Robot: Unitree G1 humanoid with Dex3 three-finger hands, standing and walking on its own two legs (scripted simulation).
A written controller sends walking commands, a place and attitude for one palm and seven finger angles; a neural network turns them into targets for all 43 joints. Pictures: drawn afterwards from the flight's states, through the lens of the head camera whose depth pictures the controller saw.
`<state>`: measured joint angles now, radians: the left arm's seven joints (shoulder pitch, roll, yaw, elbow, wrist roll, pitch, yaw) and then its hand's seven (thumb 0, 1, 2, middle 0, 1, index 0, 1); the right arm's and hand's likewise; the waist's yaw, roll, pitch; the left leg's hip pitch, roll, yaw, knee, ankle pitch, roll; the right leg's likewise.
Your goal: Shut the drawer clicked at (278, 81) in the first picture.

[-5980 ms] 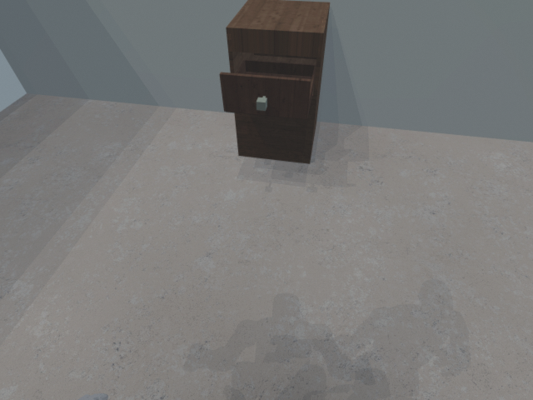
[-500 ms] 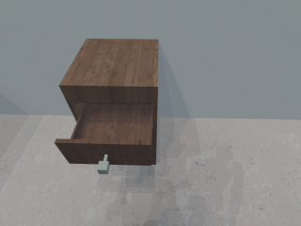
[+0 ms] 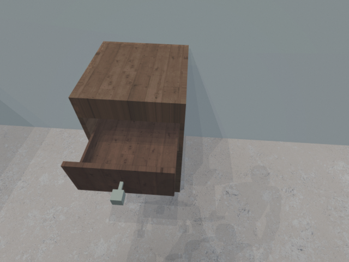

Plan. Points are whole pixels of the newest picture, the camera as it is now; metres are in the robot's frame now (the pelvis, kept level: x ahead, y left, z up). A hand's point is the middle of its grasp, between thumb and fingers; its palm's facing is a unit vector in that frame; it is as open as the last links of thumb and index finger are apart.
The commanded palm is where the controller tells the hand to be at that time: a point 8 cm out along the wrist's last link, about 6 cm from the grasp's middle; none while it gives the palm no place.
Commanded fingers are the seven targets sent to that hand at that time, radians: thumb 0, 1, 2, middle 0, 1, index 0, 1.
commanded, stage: look again from close up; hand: left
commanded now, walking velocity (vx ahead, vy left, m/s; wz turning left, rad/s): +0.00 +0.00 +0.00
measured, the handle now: (119, 192) +0.38 +0.22 -0.24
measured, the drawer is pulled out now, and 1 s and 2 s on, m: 0.23 0.23 0.23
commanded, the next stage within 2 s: raise the hand and make a fist in 0.16 s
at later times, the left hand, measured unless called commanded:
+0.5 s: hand (106, 244) +0.17 +0.17 -0.05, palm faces +0.14 -0.98 -0.11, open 6.8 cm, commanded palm +0.10 +0.21 -0.08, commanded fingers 0.00 0.90 0.90 -0.46 -0.58 -0.46 -0.58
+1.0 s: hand (112, 258) +0.15 +0.16 -0.10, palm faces -0.08 -1.00 -0.01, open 4.3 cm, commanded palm +0.13 +0.23 -0.10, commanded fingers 0.00 0.90 0.90 -0.96 -1.12 -0.96 -1.12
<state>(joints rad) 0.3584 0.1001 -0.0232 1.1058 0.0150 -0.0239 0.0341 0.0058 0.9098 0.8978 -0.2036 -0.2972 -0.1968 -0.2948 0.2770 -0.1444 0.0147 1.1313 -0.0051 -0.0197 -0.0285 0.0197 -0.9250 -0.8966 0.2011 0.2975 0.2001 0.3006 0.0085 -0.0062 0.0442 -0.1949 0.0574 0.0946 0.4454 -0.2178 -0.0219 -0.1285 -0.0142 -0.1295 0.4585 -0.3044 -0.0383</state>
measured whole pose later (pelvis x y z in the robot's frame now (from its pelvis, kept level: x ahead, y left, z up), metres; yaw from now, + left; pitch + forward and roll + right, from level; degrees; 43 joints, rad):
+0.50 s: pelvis -0.02 +0.00 -0.03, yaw +1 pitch +6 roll +1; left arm 0.42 0.15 0.01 0.24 -0.16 -0.30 0.01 0.05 0.96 0.90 -0.29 -0.39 -0.28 -0.39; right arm 0.26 -0.27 -0.05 0.79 0.01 -0.31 -0.06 0.02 -0.92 -0.90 0.20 0.30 0.20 0.30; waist -0.04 0.06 -0.09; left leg -0.54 0.05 0.06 0.75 -0.31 -0.02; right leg -0.48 -0.05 -0.14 0.78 -0.42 -0.04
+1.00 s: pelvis -0.07 +0.01 -0.14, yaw -1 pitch +18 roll -3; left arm 0.35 0.17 0.05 0.01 -0.21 -0.46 -0.26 0.02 0.90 0.90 -0.77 -0.91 -0.77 -0.91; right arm 0.15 -0.16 0.02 0.56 0.02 -0.20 -0.05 0.02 -0.90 -0.90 0.21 0.30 0.21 0.30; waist 0.03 0.05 -0.15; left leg -1.20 0.09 -0.03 1.40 -0.51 -0.01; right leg -1.09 -0.04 -0.17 1.37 -0.60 -0.06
